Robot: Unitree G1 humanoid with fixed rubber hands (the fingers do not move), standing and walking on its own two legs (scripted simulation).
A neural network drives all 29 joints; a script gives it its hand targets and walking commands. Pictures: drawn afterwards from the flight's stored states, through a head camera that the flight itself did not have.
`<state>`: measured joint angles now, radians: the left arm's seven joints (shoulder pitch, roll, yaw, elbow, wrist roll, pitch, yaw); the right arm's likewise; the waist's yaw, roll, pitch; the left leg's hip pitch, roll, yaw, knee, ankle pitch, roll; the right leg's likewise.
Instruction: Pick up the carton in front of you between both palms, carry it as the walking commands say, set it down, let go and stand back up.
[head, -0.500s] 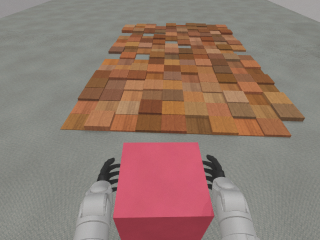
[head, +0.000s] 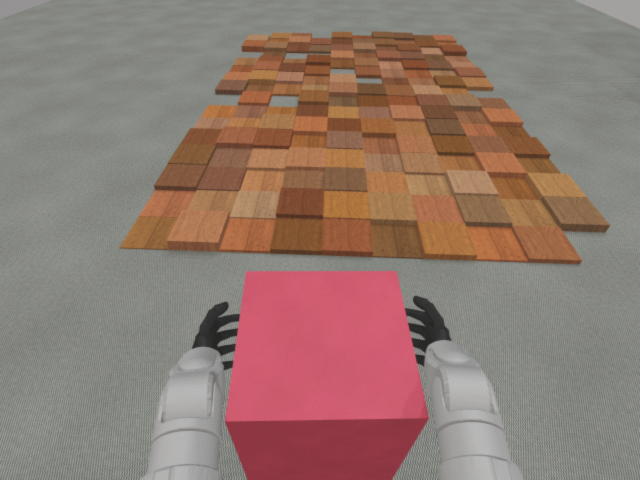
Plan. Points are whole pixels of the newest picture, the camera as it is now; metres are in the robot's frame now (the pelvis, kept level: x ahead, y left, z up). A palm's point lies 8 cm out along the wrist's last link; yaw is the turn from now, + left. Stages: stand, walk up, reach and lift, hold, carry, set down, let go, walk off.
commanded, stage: reach and lift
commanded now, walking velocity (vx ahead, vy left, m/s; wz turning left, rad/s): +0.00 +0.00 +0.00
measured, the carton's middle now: (321, 380) +0.30 +0.00 -0.04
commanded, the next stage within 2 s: hold in 0.44 s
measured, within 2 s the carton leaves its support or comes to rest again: neither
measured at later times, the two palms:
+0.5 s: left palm (205, 353) +0.29 +0.15 +0.04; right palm (439, 345) +0.30 -0.15 +0.05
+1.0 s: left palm (202, 351) +0.29 +0.15 +0.05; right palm (442, 344) +0.29 -0.15 +0.06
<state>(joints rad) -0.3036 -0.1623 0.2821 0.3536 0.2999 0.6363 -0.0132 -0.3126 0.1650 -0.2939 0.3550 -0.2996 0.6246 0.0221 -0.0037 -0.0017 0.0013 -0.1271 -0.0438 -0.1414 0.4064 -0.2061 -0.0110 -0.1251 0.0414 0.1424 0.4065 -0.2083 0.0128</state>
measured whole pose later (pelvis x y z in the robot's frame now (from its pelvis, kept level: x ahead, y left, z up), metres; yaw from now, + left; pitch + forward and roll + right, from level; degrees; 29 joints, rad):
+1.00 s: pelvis +0.00 +0.00 +0.00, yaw +0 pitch -7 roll +0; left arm -0.30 -0.16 0.26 0.26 0.29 0.76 -0.01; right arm -0.31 0.16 -0.27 0.26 -0.29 0.74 0.03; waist 0.00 0.00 0.02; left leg -0.04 -0.04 -0.13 0.35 -0.19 -0.01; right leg -0.04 0.04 0.14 0.36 -0.19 0.01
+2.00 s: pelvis +0.34 -0.03 +0.00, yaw +2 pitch +6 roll +2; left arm -0.04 -0.13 0.07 -0.49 0.05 1.23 0.13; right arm -0.06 0.13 -0.06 -0.49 -0.06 1.22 -0.12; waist 0.05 -0.02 -0.15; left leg -0.59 0.08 0.13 0.82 -0.23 0.00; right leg -0.06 -0.02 -0.18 0.27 -0.31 -0.05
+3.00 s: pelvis +0.99 -0.04 +0.00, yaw +0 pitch +5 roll +1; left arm -0.60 -0.05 0.23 -0.22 -0.01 1.23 0.17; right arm -0.61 0.06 -0.23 -0.24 -0.02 1.25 -0.16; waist 0.04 0.01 -0.02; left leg -0.68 0.09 0.07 0.91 -0.18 0.04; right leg -0.20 -0.02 -0.20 0.38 -0.27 -0.07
